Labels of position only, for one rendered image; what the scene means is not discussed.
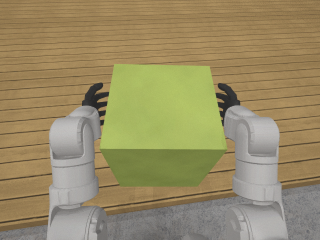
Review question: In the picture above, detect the left robot hand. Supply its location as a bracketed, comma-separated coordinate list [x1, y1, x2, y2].
[82, 82, 109, 125]

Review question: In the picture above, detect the right robot upper arm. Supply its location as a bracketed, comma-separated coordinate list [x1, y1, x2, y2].
[225, 203, 288, 240]

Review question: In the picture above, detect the right robot hand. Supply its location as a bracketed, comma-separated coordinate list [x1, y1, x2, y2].
[215, 83, 241, 126]

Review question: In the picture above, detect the left robot forearm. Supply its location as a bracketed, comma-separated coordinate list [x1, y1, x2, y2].
[46, 105, 102, 240]

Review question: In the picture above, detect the left robot upper arm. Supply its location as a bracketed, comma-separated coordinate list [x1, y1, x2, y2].
[47, 205, 108, 240]

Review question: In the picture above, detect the right robot forearm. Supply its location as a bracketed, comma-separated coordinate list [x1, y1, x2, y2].
[223, 105, 288, 239]

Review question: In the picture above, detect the carton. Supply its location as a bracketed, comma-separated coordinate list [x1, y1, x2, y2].
[99, 64, 228, 187]

